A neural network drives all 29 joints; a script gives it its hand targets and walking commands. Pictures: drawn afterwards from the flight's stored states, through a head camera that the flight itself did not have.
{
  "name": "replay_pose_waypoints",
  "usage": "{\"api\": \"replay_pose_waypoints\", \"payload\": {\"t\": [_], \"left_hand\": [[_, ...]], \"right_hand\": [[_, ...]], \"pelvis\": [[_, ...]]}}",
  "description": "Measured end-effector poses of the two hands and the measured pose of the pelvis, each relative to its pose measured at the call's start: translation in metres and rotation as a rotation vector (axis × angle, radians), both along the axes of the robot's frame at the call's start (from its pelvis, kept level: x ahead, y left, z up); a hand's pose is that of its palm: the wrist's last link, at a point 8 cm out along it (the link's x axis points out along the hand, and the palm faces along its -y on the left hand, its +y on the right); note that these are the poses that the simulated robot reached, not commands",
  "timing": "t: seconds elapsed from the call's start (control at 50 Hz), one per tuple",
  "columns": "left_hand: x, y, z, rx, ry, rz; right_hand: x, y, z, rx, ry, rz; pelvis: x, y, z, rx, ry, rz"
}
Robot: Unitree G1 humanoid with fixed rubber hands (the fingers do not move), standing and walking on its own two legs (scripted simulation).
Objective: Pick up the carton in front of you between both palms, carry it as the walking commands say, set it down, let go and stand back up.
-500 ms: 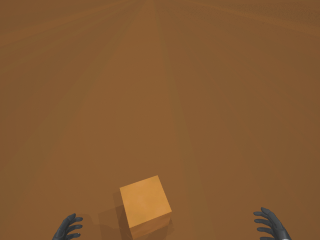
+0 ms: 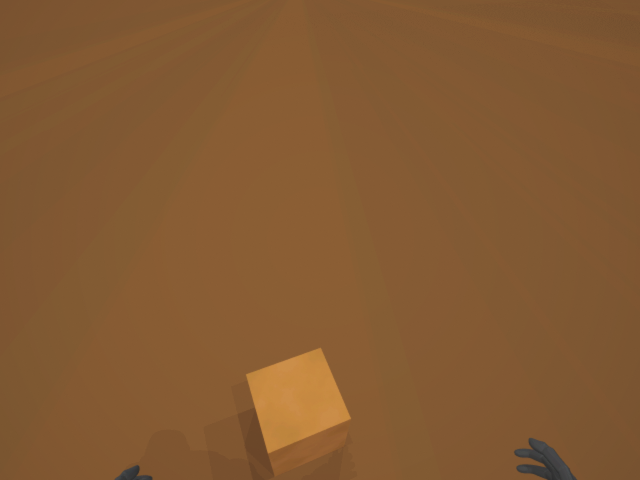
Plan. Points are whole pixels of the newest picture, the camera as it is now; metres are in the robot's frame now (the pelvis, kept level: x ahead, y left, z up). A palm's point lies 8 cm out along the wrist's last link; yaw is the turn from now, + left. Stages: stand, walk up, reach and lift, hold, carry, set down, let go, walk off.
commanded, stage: stand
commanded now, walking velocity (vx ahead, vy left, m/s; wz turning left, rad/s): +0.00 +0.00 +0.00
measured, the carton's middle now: (297, 412) +0.41 +0.06 -0.64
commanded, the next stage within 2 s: none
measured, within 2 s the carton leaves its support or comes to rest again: neither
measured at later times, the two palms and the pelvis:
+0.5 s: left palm out of the picture +0.07 +0.29 -0.11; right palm out of the picture +0.08 -0.29 -0.09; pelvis -0.01 -0.01 +0.00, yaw +1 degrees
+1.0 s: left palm out of the picture +0.05 +0.29 -0.11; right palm out of the picture +0.07 -0.31 -0.09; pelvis -0.02 -0.01 +0.01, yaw +1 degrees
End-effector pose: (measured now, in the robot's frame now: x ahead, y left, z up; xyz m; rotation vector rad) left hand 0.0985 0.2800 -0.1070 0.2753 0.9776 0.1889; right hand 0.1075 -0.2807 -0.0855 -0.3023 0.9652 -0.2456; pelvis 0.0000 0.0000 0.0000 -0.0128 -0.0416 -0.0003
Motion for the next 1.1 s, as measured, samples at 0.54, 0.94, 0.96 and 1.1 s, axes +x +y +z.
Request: {"api": "replay_pose_waypoints", "payload": {"t": [0.54,0.94,0.96,1.1], "left_hand": [[-0.034,0.006,0.0,0.025,0.068,0.02],[-0.047,0.006,0.0,0.036,0.111,0.041],[-0.047,0.006,0.0,0.036,0.113,0.042],[-0.049,0.005,0.001,0.038,0.122,0.051]], "right_hand": [[-0.028,-0.015,-0.005,-0.004,0.076,-0.003],[-0.036,-0.025,-0.008,-0.008,0.122,0.0],[-0.036,-0.025,-0.008,-0.008,0.123,0.0],[-0.036,-0.028,-0.009,-0.01,0.134,0.004]], "pelvis": [[-0.015,-0.006,0.004,0.001,-0.013,0.014],[-0.019,-0.012,0.006,0.002,-0.014,0.024],[-0.019,-0.012,0.007,0.002,-0.014,0.024],[-0.019,-0.015,0.007,0.003,-0.014,0.028]]}}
